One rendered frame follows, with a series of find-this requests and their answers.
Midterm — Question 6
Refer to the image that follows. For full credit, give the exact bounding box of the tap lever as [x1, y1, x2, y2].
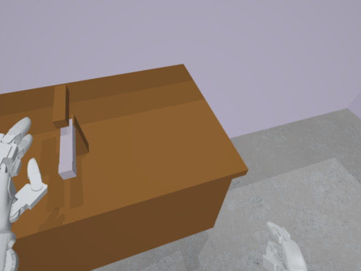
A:
[58, 119, 77, 180]

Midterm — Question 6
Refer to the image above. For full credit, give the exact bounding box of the right robot hand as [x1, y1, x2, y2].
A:
[263, 222, 307, 271]

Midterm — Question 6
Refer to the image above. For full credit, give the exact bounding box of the left robot forearm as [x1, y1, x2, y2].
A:
[0, 230, 19, 271]

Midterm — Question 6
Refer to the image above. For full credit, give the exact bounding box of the counter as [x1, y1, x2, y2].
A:
[0, 64, 248, 271]

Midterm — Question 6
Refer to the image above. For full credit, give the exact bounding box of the left robot hand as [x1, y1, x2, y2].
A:
[0, 117, 47, 231]

